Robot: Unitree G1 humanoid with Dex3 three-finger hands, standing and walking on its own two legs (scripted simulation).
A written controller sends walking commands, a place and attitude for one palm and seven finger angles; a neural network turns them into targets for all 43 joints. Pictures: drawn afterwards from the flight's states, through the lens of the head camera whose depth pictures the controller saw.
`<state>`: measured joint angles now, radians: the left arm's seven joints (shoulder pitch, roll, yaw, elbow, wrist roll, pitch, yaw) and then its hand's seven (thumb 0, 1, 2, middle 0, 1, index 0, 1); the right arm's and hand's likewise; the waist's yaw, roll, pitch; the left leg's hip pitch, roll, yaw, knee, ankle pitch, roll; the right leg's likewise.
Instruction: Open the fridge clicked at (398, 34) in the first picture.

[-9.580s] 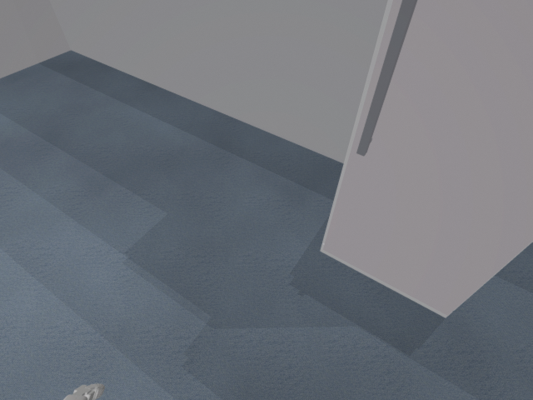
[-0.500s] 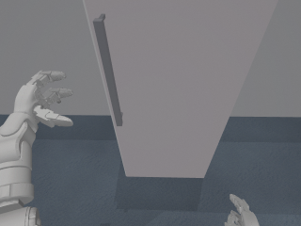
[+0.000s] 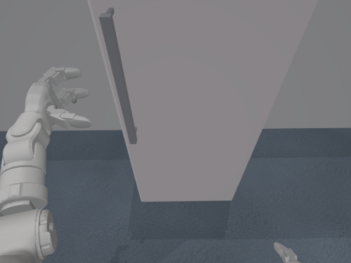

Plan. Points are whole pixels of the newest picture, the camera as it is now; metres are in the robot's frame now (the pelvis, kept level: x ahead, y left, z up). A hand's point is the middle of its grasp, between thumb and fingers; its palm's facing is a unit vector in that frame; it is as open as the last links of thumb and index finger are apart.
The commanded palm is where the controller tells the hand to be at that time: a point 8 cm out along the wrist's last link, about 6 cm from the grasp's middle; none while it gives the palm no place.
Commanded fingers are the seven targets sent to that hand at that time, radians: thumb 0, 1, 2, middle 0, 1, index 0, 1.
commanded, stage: move the hooked fingers beside the handle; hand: left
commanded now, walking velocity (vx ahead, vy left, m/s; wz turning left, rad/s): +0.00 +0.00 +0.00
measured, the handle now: (124, 89) +0.54 +0.17 +0.12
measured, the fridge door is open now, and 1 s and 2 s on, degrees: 0 0 0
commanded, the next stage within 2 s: feel for the door with the fingertips in 1.28 s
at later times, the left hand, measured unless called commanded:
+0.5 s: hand (91, 83) +0.47 +0.23 +0.19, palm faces +0.06 -1.00 +0.03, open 14.0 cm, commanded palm +0.44 +0.28 +0.18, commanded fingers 0.00 -0.50 0.30 -0.30 -1.20 -0.30 -1.20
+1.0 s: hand (90, 86) +0.45 +0.22 +0.19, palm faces +0.07 -1.00 +0.02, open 14.0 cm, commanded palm +0.43 +0.27 +0.18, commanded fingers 0.00 -0.50 0.30 -0.30 -1.20 -0.30 -1.20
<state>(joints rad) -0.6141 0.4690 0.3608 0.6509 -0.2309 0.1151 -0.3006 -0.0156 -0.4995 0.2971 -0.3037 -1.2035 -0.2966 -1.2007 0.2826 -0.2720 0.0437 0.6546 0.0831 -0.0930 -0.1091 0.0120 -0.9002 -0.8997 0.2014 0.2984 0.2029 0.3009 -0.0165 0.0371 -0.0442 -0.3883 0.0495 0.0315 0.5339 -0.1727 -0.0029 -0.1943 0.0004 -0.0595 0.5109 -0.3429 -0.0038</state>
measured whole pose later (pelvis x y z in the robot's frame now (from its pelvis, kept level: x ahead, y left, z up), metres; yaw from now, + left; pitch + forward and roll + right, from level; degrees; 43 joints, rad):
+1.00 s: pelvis +0.01 +0.00 +0.00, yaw -1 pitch +5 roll -1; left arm -0.80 0.47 0.35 0.88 -0.18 0.01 -0.25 -0.02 -0.50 0.30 -0.30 -1.20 -0.30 -1.20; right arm 0.32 -0.27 0.02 0.66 0.07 -0.04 -0.08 0.01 -0.90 -0.90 0.20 0.30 0.20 0.30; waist -0.05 0.03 -0.06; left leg -0.46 0.06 0.04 0.59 -0.21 0.00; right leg -0.27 0.00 -0.05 0.55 -0.37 0.00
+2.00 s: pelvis +0.01 +0.00 -0.01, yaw -1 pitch +6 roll -1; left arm -0.90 0.46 0.33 1.00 -0.15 -0.04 -0.18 -0.02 -0.50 0.30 -0.30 -1.20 -0.30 -1.20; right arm 0.34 -0.27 0.02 0.67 0.06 -0.03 -0.07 0.01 -0.90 -0.90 0.20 0.30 0.20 0.30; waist -0.07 0.03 -0.05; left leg -0.49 0.06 0.04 0.61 -0.22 0.00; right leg -0.30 0.01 -0.04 0.57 -0.38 0.00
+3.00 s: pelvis +0.01 +0.01 -0.01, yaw -1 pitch +7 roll -1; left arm -0.90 0.41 0.33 0.97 -0.15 -0.04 -0.14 -0.02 -0.50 0.30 -0.30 -1.20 -0.30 -1.20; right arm 0.37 -0.27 0.01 0.68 0.05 -0.04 -0.06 0.01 -0.90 -0.90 0.20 0.30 0.20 0.30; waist -0.08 0.04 -0.06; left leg -0.51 0.06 0.04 0.62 -0.23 0.00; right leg -0.32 0.01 -0.04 0.58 -0.38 0.00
